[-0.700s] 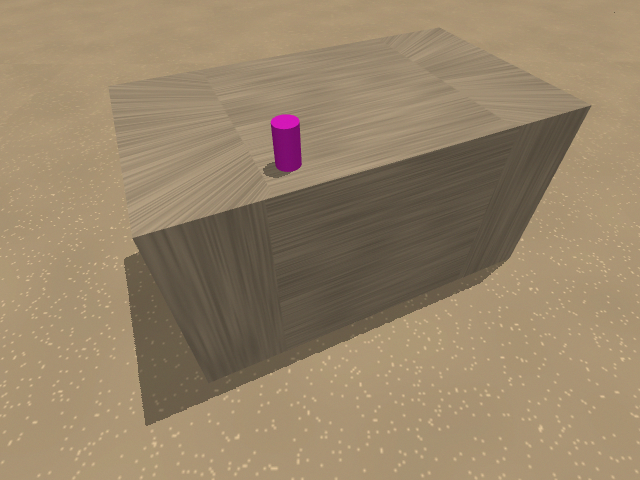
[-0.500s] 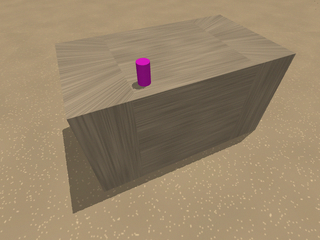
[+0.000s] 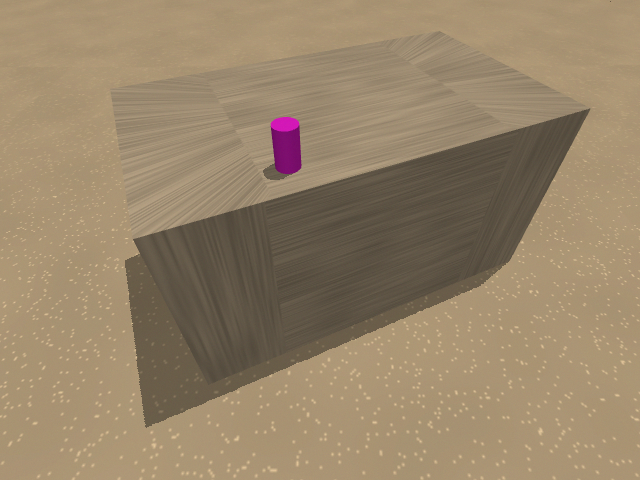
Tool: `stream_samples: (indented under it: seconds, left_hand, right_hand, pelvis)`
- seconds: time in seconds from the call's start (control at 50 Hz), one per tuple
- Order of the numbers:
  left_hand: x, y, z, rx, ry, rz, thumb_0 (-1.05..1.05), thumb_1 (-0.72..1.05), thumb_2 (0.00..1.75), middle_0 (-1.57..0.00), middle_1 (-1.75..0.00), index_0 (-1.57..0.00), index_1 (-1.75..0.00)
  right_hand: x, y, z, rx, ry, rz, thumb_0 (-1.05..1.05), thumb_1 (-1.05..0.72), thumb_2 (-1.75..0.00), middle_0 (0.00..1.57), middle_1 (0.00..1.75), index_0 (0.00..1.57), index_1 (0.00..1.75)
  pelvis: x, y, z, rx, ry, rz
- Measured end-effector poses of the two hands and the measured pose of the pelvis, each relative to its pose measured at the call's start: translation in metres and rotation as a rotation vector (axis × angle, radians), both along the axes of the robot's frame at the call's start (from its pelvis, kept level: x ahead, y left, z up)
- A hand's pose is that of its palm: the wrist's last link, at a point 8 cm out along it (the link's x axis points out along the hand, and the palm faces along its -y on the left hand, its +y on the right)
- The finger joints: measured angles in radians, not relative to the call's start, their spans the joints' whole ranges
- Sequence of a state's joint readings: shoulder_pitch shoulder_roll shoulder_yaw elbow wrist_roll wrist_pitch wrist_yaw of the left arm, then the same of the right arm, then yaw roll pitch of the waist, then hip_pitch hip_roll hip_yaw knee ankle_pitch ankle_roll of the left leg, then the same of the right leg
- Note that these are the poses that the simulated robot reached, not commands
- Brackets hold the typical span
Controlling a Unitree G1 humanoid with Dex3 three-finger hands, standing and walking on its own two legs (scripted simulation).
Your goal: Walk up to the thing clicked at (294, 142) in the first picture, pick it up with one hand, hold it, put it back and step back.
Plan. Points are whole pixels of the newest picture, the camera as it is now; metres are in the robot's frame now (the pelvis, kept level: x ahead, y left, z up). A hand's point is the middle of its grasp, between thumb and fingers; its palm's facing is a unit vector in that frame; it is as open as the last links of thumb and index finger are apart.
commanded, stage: stand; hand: right
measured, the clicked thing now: (286, 146) +0.83 +0.13 -0.03
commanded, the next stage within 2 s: walk up in 0.42 s
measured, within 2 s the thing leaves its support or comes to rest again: neither
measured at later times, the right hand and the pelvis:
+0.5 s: hand out of the picture +0.08 -0.25 -0.16, palm faces -0.07 +0.94 -0.34, open 7.4 cm; pelvis +0.01 +0.00 -0.01, yaw +3 degrees
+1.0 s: hand (447, 449) +0.23 -0.15 -0.14, palm faces -0.27 +0.88 -0.39, open 7.4 cm; pelvis +0.14 +0.10 -0.02, yaw +16 degrees
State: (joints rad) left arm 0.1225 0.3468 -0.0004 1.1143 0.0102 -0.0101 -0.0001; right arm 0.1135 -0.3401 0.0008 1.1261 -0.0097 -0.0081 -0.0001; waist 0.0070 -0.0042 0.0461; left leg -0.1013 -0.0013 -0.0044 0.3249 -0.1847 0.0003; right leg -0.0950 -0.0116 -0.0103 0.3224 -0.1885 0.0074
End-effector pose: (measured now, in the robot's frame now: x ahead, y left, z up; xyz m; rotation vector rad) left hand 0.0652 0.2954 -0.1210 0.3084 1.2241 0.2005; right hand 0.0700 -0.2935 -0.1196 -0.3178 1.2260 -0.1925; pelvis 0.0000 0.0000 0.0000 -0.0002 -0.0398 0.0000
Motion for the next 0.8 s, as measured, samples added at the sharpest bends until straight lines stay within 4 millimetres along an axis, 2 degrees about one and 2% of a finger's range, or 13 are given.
stream_samples:
  seconds: [0.42, 0.5, 0.58, 0.68, 0.76, 0.8]
  left_hand:
    - [0.0, 0.001, 0.0, 0.002, 0.011, 0.0, 0.0, 0.91, 0.9, -0.21, -0.3, -0.2, -0.3]
    - [-0.001, 0.012, 0.002, 0.006, -0.068, 0.044, 0.0, 0.91, 0.9, -0.21, -0.3, -0.2, -0.3]
    - [-0.015, 0.037, 0.006, 0.038, -0.105, 0.111, 0.0, 0.91, 0.9, -0.21, -0.3, -0.2, -0.3]
    - [-0.031, 0.077, 0.001, 0.06, -0.068, 0.161, 0.0, 0.91, 0.9, -0.21, -0.3, -0.2, -0.3]
    - [-0.028, 0.115, -0.021, 0.068, -0.03, 0.186, 0.0, 0.91, 0.9, -0.21, -0.3, -0.2, -0.3]
    - [-0.02, 0.126, -0.028, 0.06, -0.008, 0.196, 0.01, 0.91, 0.9, -0.21, -0.3, -0.2, -0.3]
  right_hand:
    - [-0.001, -0.001, -0.001, -0.002, 0.011, 0.0, 0.01, -0.9, -0.9, 0.21, 0.3, 0.21, 0.3]
    - [0.005, -0.005, -0.002, 0.001, 0.021, 0.038, 0.01, -0.9, -0.9, 0.21, 0.3, 0.21, 0.3]
    - [0.027, -0.003, 0.005, -0.02, 0.043, 0.105, 0.01, -0.9, -0.9, 0.21, 0.3, 0.21, 0.3]
    - [0.071, 0.014, 0.015, -0.054, 0.015, 0.177, 0.01, -0.9, -0.9, 0.21, 0.3, 0.2, 0.3]
    - [0.107, 0.036, 0.011, -0.1, -0.041, 0.204, 0.01, -0.9, -0.9, 0.21, 0.3, 0.2, 0.3]
    - [0.118, 0.049, 0.009, -0.108, -0.069, 0.204, 0.01, -0.9, -0.9, 0.21, 0.3, 0.2, 0.3]
  pelvis:
    - [0.002, 0.0, 0.0, 0.002, 0.002, -0.002]
    - [0.006, 0.001, -0.006, -0.014, 0.008, 0.049]
    - [0.016, 0.012, -0.007, -0.027, 0.01, 0.098]
    - [0.037, 0.038, -0.014, -0.037, 0.001, 0.158]
    - [0.06, 0.068, -0.033, -0.01, -0.006, 0.186]
    - [0.07, 0.079, -0.038, -0.006, -0.008, 0.204]
